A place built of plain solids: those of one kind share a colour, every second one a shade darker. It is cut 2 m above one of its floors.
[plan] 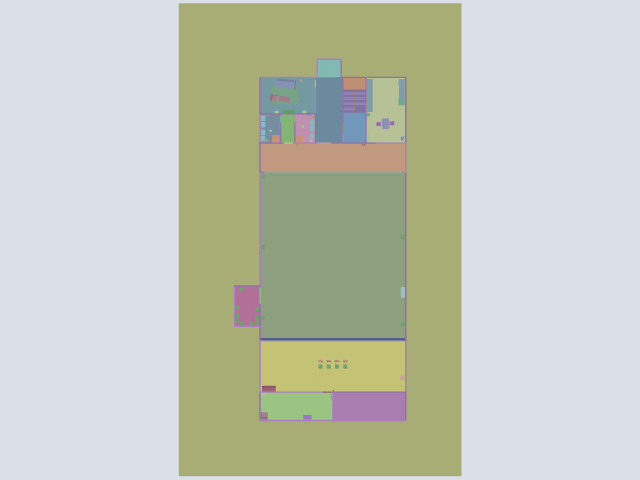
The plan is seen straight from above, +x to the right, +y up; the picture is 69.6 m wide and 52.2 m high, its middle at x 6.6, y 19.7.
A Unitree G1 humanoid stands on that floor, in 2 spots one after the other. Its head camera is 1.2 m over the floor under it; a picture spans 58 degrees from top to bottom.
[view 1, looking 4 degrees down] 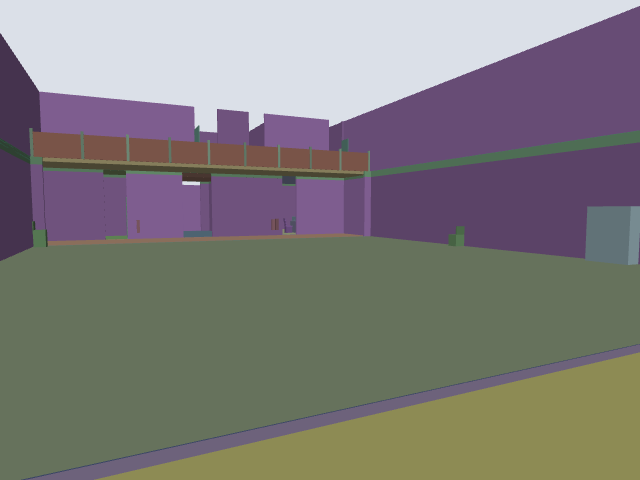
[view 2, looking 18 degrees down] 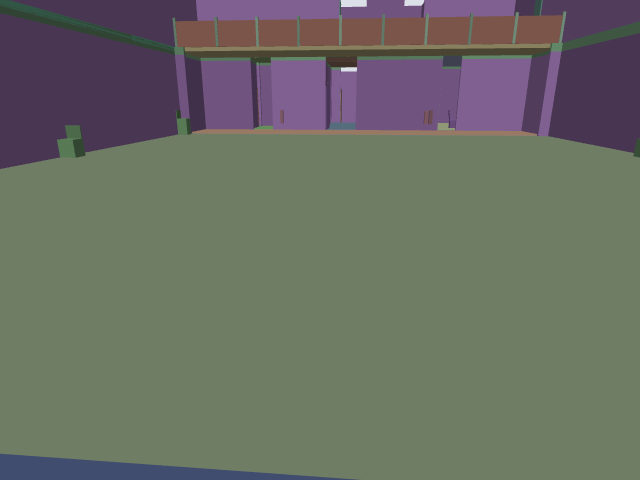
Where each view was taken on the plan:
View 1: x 3.23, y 6.58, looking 65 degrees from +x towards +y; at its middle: floor_main_hall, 20.90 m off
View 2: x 8.00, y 7.81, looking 95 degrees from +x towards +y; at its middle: floor_main_hall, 4.72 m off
